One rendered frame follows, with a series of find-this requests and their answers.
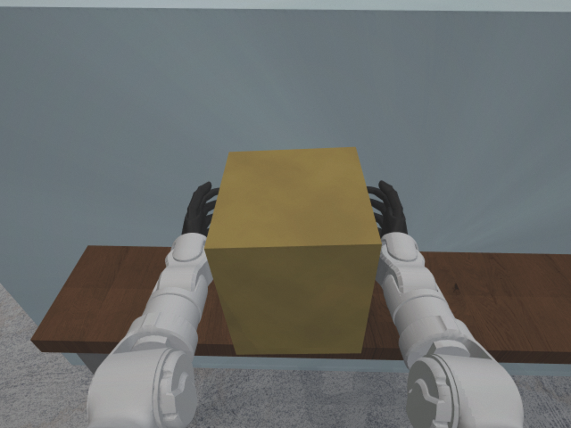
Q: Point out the right robot hand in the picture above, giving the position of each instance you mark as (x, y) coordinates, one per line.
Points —
(392, 218)

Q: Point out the left robot upper arm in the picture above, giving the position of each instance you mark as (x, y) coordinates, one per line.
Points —
(143, 389)

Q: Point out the robot left forearm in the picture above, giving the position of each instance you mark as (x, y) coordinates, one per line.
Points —
(175, 307)

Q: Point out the carton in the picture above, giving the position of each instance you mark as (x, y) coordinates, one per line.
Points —
(293, 247)

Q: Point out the right robot upper arm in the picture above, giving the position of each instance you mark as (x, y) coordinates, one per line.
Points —
(446, 391)

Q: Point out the robot right forearm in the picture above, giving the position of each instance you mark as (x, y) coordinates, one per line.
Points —
(418, 309)

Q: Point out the left robot hand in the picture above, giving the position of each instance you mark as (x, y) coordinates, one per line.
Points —
(196, 220)

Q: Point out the table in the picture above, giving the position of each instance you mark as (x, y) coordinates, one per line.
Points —
(516, 305)

